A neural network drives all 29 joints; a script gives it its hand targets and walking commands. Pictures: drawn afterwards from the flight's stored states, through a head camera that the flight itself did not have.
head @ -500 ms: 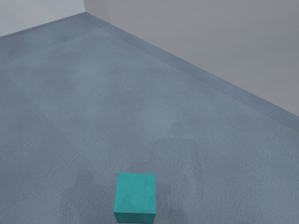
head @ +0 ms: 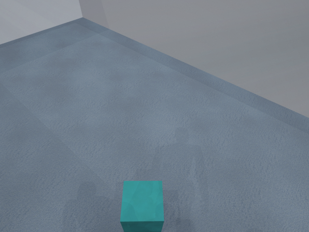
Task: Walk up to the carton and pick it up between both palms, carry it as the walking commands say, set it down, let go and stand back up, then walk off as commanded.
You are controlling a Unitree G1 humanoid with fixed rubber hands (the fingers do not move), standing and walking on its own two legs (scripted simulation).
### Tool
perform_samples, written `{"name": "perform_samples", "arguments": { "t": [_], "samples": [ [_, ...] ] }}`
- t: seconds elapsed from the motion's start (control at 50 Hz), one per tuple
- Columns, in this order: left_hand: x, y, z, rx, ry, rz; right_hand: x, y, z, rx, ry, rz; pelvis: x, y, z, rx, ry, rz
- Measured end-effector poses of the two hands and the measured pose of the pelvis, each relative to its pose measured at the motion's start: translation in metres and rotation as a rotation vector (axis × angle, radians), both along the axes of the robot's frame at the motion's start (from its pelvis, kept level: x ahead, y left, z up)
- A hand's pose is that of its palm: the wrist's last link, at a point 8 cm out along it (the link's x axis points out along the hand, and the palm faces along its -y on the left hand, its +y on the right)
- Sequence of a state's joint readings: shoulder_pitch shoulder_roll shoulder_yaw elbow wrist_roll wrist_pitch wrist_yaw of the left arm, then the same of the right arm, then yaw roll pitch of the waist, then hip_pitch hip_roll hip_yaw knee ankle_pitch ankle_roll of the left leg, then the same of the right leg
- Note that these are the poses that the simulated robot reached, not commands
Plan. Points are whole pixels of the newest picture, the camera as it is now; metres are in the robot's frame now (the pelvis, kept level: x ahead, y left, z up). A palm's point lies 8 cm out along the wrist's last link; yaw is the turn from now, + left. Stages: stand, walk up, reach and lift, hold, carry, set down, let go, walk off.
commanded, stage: stand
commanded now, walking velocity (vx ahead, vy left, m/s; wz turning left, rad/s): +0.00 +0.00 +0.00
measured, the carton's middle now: (142, 207) +0.40 +0.03 -0.65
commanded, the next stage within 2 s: reach and lift in 0.58 s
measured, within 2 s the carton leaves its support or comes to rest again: neither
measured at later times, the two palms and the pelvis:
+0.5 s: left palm out of the picture -0.05 +0.20 -0.15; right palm out of the picture -0.04 -0.23 -0.15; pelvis -0.01 -0.01 +0.00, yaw +0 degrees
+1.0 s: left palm out of the picture +0.13 +0.20 -0.15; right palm out of the picture +0.14 -0.20 -0.15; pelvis -0.02 -0.01 -0.03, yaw +1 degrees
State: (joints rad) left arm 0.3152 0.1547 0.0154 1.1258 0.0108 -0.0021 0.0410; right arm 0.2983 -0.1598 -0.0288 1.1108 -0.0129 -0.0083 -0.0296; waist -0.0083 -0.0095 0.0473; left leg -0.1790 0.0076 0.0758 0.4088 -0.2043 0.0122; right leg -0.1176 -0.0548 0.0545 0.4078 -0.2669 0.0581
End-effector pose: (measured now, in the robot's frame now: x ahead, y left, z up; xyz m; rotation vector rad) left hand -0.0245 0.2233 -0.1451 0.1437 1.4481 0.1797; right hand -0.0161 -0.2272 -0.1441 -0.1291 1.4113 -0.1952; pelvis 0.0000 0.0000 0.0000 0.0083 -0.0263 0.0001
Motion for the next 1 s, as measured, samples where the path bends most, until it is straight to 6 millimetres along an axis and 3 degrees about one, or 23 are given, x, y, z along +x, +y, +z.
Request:
{"name": "perform_samples", "arguments": {
  "t": [0.58, 0.62, 0.72, 0.76, 0.82, 0.92, 1.0],
  "samples": [
    [-0.030, -0.029, -0.001, -0.034, 0.021, 0.009, -0.027, -0.007, -0.002, 0.025, 0.025, -0.012, -0.013, -0.016, -0.001, -0.007, 0.003, 0.000],
    [0.002, -0.026, -0.002, -0.034, -0.058, -0.005, 0.003, -0.011, -0.003, 0.025, -0.050, -0.006, -0.019, -0.016, -0.005, -0.007, 0.047, -0.003],
    [0.133, -0.007, 0.007, -0.011, -0.239, -0.077, 0.133, -0.024, 0.010, -0.016, -0.213, 0.092, -0.037, -0.017, -0.024, -0.006, 0.086, 0.006],
    [0.161, -0.008, 0.012, -0.024, -0.215, -0.074, 0.163, -0.019, 0.019, -0.010, -0.201, 0.091, -0.037, -0.016, -0.027, -0.007, 0.102, 0.009],
    [0.172, -0.016, 0.013, -0.052, -0.139, -0.056, 0.174, -0.002, 0.023, 0.025, -0.128, 0.077, -0.030, -0.016, -0.025, -0.008, 0.130, 0.012],
    [0.155, -0.026, 0.004, -0.065, -0.068, -0.043, 0.154, 0.024, 0.012, 0.055, -0.038, 0.066, -0.018, -0.013, -0.021, -0.017, 0.185, 0.015],
    [0.154, -0.024, -0.006, -0.056, -0.104, -0.050, 0.151, 0.026, -0.002, 0.048, -0.068, 0.060, -0.016, -0.011, -0.029, -0.022, 0.259, 0.019]
  ]
}}
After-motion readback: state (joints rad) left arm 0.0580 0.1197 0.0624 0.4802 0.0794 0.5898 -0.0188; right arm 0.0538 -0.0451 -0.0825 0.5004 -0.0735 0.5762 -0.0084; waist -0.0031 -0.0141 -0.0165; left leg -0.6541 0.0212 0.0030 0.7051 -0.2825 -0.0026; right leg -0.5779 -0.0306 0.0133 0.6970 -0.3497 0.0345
